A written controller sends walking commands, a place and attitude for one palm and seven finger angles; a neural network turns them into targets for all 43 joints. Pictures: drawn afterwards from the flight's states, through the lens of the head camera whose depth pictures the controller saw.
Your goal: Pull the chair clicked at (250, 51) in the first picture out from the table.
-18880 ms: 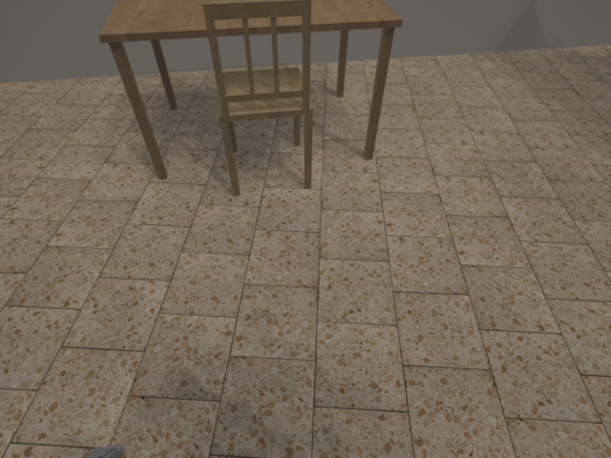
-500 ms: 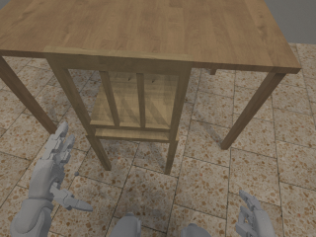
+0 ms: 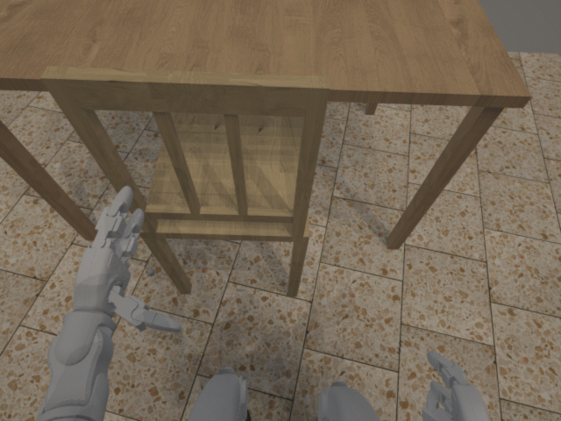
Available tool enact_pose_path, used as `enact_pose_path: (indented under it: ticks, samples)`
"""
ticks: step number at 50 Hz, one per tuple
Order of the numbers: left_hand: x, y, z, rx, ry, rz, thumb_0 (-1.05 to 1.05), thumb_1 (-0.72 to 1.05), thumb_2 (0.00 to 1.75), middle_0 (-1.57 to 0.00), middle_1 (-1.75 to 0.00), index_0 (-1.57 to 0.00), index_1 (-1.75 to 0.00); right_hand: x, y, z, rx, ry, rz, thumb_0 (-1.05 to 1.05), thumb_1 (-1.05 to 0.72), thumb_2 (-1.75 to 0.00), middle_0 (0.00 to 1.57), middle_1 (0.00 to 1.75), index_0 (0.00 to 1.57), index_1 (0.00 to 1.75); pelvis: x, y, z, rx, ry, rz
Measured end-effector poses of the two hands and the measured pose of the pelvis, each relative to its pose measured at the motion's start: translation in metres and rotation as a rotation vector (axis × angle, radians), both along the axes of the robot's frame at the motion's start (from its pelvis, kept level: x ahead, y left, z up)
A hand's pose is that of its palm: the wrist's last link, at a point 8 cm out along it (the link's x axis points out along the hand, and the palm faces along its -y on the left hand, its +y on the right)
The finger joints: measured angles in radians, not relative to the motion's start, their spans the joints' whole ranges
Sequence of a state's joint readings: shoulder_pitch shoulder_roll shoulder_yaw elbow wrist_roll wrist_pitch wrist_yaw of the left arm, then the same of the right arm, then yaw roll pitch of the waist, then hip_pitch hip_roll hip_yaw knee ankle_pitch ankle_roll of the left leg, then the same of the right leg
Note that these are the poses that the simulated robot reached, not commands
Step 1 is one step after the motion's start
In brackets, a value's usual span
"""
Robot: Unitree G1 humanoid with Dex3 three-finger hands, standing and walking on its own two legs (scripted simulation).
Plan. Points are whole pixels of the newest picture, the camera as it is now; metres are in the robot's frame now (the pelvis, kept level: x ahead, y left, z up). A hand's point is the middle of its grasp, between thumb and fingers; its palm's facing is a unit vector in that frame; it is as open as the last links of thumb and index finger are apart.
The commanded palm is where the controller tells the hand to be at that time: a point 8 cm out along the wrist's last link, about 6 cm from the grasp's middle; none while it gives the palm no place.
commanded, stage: aim the fingers beside a spindle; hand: left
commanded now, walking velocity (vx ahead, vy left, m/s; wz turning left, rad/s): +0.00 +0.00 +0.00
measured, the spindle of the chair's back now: (181, 168) +0.52 +0.19 -0.01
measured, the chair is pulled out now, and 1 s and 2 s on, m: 0.00 0.00 0.00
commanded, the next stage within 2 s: push the fingers through the gap in 1.28 s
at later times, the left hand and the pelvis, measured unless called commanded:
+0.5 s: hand (173, 247) +0.35 +0.17 +0.01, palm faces -0.01 -1.00 -0.03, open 16.9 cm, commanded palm +0.33 +0.22 +0.01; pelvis -0.01 +0.01 -0.01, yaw -1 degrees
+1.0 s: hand (176, 244) +0.36 +0.17 +0.00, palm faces +0.01 -1.00 -0.03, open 16.9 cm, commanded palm +0.34 +0.22 +0.00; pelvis -0.01 +0.01 -0.02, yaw -1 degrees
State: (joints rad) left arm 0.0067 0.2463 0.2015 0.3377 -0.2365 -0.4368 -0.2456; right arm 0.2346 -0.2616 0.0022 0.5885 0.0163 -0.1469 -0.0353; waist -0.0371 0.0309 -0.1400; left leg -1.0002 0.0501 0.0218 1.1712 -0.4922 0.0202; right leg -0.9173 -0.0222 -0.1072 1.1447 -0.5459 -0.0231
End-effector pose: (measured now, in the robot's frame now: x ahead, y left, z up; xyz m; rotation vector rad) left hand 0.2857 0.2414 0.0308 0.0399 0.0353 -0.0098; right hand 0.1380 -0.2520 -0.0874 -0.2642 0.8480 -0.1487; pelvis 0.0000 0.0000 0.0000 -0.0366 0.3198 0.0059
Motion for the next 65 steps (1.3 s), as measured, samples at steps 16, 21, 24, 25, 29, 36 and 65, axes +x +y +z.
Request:
enact_pose_path:
  ticks: [16,21,24,25,29,36,65]
  samples:
    - [0.034,-0.013,-0.014,-0.008,-0.009,-0.001,-0.01,-0.50,0.30,-0.06,-0.08,-0.06,-0.08,-0.010,0.003,-0.015,0.008,0.062,-0.009,0.01,-0.90,-0.90,0.20,0.30,0.21,0.30,-0.004,0.003,-0.009,0.002,0.032,-0.008]
    - [0.041,-0.016,-0.018,-0.009,-0.014,-0.005,-0.01,-0.50,0.30,-0.06,-0.08,-0.06,-0.08,-0.016,0.004,-0.020,0.011,0.089,-0.015,0.01,-0.90,-0.90,0.20,0.30,0.21,0.30,-0.005,0.004,-0.012,0.001,0.041,-0.010]
    - [0.046,-0.016,-0.022,-0.009,-0.013,0.000,-0.01,-0.50,0.30,-0.06,-0.08,-0.06,-0.08,-0.019,0.004,-0.024,0.010,0.105,-0.020,0.01,-0.90,-0.90,0.20,0.30,0.21,0.30,-0.005,0.005,-0.014,0.001,0.047,-0.012]
    - [0.048,-0.016,-0.022,-0.010,-0.014,0.002,-0.01,-0.50,0.30,-0.06,-0.08,-0.06,-0.08,-0.021,0.004,-0.024,0.010,0.110,-0.023,0.01,-0.90,-0.90,0.20,0.30,0.21,0.30,-0.006,0.005,-0.015,0.001,0.049,-0.012]
    - [0.051,-0.019,-0.022,-0.012,-0.029,-0.001,-0.01,-0.50,0.30,-0.06,-0.08,-0.06,-0.08,-0.025,0.004,-0.028,0.012,0.127,-0.030,0.01,-0.90,-0.90,0.20,0.30,0.21,0.30,-0.006,0.006,-0.016,0.000,0.054,-0.013]
    - [0.059,-0.025,-0.029,-0.014,-0.030,-0.005,-0.01,-0.50,0.30,-0.06,-0.08,-0.06,-0.08,-0.032,0.004,-0.034,0.011,0.157,-0.036,0.01,-0.90,-0.90,0.20,0.30,0.21,0.30,-0.009,0.008,-0.021,-0.001,0.066,-0.014]
    - [0.062,-0.019,-0.031,-0.018,-0.042,-0.002,-0.01,-0.50,0.30,-0.06,-0.08,-0.06,-0.08,-0.030,0.005,-0.035,0.007,0.167,-0.044,0.01,-0.90,-0.90,0.20,0.30,0.21,0.30,-0.009,0.011,-0.023,-0.008,0.074,-0.016]
